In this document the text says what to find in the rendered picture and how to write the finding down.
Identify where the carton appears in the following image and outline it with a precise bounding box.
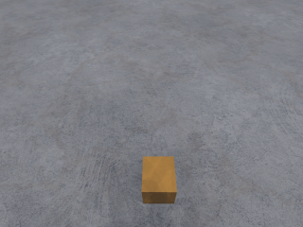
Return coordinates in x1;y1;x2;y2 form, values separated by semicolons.
141;156;177;204

